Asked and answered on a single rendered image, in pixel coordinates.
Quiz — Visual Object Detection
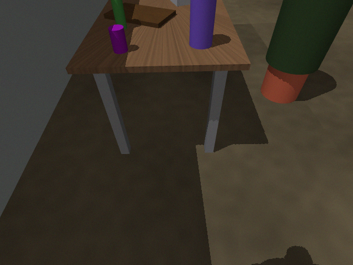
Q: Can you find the table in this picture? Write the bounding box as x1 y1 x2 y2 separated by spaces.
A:
66 0 251 154

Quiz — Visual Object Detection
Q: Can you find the potted plant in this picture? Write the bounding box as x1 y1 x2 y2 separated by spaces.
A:
261 0 353 104

